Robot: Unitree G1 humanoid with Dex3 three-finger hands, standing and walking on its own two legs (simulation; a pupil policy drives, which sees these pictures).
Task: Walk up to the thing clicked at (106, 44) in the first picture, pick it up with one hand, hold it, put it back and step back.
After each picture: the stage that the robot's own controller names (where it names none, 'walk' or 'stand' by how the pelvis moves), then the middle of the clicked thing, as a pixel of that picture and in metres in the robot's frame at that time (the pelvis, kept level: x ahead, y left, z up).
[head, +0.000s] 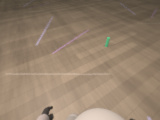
stand; (107, 42) +1.71 -0.39 -0.65
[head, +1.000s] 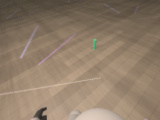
walk; (94, 44) +1.61 +0.04 -0.62
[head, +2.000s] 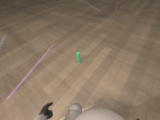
walk; (78, 57) +1.06 +0.28 -0.65
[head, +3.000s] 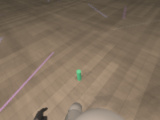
walk; (79, 75) +0.69 +0.21 -0.64
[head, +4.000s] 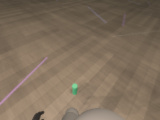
walk; (74, 89) +0.47 +0.16 -0.63
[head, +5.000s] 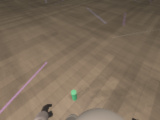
stand; (74, 95) +0.40 +0.18 -0.65
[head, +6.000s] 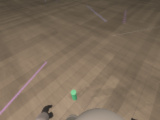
stand; (74, 95) +0.39 +0.19 -0.66
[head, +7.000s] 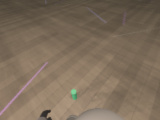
stand; (74, 94) +0.41 +0.20 -0.66
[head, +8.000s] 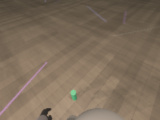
stand; (74, 95) +0.39 +0.20 -0.66
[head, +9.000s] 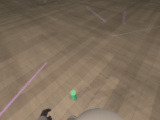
stand; (74, 95) +0.39 +0.20 -0.66
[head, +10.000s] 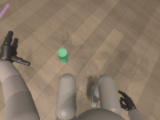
go down; (63, 56) +0.47 +0.20 -0.31
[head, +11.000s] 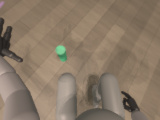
go down; (62, 54) +0.48 +0.21 -0.27
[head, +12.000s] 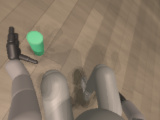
close in; (37, 46) +0.47 +0.25 -0.17
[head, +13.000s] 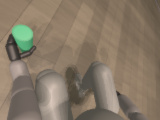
close; (25, 43) +0.47 +0.27 -0.17
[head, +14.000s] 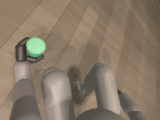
lift; (35, 50) +0.41 +0.25 -0.17
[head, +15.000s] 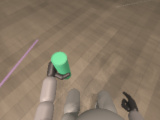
lift; (63, 68) +0.34 +0.18 +0.04
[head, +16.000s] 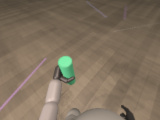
hold; (68, 72) +0.31 +0.15 +0.07
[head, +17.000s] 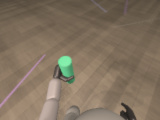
hold; (68, 72) +0.32 +0.16 +0.04
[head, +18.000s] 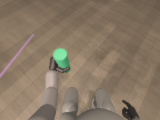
crouch; (63, 63) +0.39 +0.18 -0.02
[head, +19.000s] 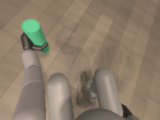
lower; (39, 40) +0.51 +0.25 -0.06
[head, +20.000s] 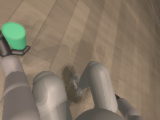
lower; (18, 42) +0.47 +0.27 -0.18
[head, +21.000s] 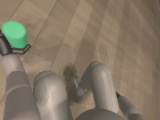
lower; (18, 41) +0.47 +0.28 -0.17
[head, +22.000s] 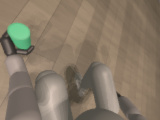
lower; (23, 42) +0.46 +0.27 -0.17
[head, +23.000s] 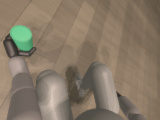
lower; (25, 44) +0.46 +0.27 -0.17
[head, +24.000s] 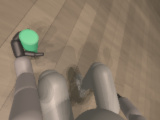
open; (30, 46) +0.46 +0.25 -0.18
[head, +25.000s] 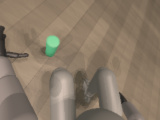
stand; (51, 48) +0.46 +0.23 -0.20
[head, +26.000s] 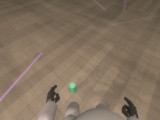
stand; (73, 88) +0.40 +0.17 -0.56
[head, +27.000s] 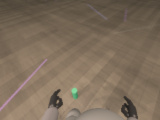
stand; (75, 93) +0.40 +0.17 -0.60
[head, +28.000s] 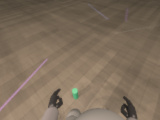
stand; (75, 94) +0.39 +0.17 -0.60
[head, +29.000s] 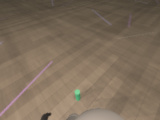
stand; (77, 95) +0.42 +0.16 -0.65
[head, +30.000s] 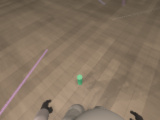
walk; (79, 80) +0.49 +0.11 -0.63
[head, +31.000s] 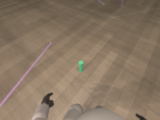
walk; (81, 66) +0.74 +0.14 -0.63
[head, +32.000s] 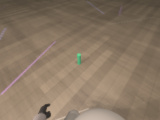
stand; (79, 59) +1.02 +0.22 -0.63
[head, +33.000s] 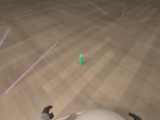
stand; (81, 60) +1.02 +0.18 -0.66
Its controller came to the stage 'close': yes
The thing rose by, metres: 0.69
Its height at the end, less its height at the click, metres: +0.00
